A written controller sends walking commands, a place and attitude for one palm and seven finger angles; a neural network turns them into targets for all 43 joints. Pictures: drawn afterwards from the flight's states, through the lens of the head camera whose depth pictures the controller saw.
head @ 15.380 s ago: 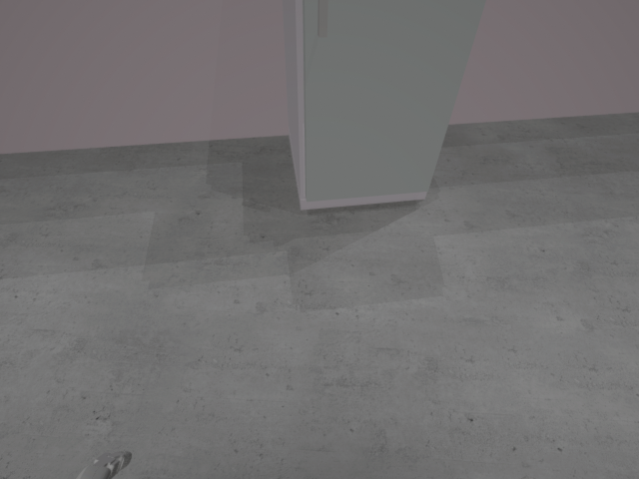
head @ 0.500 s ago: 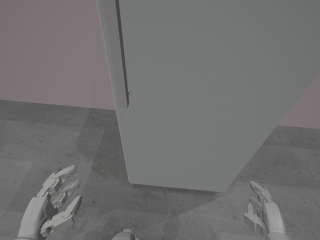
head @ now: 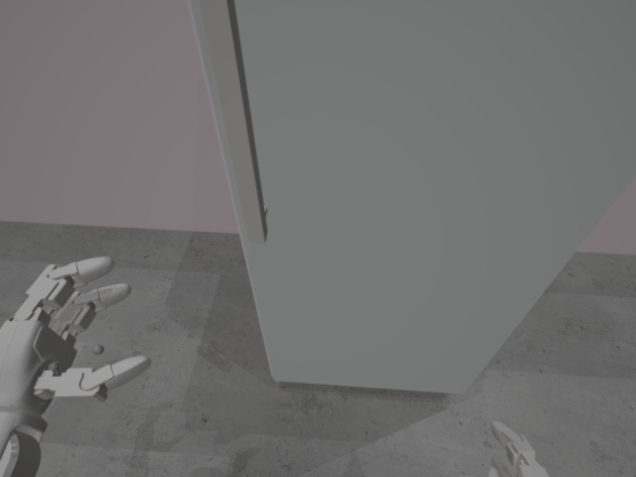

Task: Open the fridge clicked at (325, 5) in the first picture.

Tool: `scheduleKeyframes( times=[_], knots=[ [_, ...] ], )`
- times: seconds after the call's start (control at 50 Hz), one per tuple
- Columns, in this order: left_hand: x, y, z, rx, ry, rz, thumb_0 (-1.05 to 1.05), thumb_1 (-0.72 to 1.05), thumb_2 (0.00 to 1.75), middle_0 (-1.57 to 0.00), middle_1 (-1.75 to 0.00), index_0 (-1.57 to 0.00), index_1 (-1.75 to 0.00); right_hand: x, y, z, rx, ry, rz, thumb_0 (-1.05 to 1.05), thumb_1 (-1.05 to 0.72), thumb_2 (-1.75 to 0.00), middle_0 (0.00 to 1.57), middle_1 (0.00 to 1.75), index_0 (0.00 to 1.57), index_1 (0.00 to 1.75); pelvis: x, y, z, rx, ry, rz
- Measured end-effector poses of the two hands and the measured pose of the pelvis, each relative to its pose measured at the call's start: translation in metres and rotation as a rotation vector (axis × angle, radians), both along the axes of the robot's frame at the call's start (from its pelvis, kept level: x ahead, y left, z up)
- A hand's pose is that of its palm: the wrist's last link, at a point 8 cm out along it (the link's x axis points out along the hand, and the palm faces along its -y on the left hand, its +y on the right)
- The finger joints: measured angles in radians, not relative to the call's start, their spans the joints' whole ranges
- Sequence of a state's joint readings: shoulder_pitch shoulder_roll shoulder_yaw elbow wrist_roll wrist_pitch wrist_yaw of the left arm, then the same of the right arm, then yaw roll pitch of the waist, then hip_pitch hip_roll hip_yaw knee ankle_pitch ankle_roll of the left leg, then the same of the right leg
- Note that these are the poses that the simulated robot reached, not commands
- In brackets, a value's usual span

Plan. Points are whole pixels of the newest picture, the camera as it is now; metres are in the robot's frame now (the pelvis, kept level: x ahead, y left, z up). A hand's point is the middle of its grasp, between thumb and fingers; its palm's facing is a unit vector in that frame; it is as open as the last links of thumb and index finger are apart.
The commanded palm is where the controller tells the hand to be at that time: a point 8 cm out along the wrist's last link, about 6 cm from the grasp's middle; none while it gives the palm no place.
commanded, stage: raise the hand to about handle height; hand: left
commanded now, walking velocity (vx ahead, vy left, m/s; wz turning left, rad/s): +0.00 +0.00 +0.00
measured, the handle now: (242, 110) +0.46 +0.12 +0.24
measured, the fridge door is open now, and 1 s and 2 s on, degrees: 0 0 0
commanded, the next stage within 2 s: move the hooked fingers beside the handle in 1.18 s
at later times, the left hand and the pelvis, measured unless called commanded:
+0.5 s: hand (22, 317) +0.22 +0.29 +0.17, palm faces +0.06 -0.99 -0.11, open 13.9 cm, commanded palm +0.19 +0.34 +0.19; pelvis -0.03 +0.02 +0.02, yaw +2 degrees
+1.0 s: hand (25, 277) +0.24 +0.28 +0.21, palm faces +0.08 -0.99 -0.10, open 14.0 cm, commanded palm +0.21 +0.32 +0.21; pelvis -0.03 -0.01 +0.02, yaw +2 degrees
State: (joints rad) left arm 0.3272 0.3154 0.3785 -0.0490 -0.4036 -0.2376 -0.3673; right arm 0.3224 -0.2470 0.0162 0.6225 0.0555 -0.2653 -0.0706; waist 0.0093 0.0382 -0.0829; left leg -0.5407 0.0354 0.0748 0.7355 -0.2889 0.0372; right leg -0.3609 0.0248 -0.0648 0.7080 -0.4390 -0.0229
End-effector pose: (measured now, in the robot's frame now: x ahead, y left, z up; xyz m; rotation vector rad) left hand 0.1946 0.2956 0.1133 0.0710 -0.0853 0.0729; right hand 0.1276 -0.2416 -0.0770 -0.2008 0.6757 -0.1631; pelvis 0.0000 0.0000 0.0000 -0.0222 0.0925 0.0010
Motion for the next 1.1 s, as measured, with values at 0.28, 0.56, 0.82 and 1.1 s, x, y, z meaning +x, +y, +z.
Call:
scheduleKeyframes(
  times=[0.28,0.56,0.82,1.1],
  knots=[
    [0.002,0.028,0.047,0.047,-0.088,-0.005,-0.01,-0.3,0.39,-0.29,-1.07,-0.29,-1.08,0.044,0.038,0.041,-0.026,-0.168,0.098,0.01,-0.9,-0.9,0.2,0.3,0.2,0.3,-0.013,0.02,0.011,-0.012,-0.084,0.029],
    [-0.002,0.046,0.081,0.058,-0.013,0.004,-0.01,-0.48,0.31,-0.3,-1.19,-0.3,-1.19,0.032,0.061,0.044,0.024,-0.158,0.161,0.01,-0.9,-0.9,0.2,0.3,0.2,0.3,-0.033,0.016,0.021,-0.006,-0.149,0.045],
    [0.013,0.05,0.099,0.048,0.061,-0.013,-0.01,-0.5,0.3,-0.3,-1.2,-0.3,-1.2,0.012,0.027,0.034,0.027,-0.123,0.116,0.01,-0.9,-0.9,0.2,0.3,0.2,0.3,-0.038,0.003,0.022,-0.003,-0.153,0.041],
    [0.028,0.032,0.098,0.041,0.007,0.024,-0.01,-0.5,0.3,-0.3,-1.2,-0.3,-1.2,0.03,0.006,0.038,0.014,-0.146,0.092,0.01,-0.9,-0.9,0.2,0.3,0.2,0.3,-0.019,-0.011,0.022,0.004,-0.147,0.028]
  ],
)
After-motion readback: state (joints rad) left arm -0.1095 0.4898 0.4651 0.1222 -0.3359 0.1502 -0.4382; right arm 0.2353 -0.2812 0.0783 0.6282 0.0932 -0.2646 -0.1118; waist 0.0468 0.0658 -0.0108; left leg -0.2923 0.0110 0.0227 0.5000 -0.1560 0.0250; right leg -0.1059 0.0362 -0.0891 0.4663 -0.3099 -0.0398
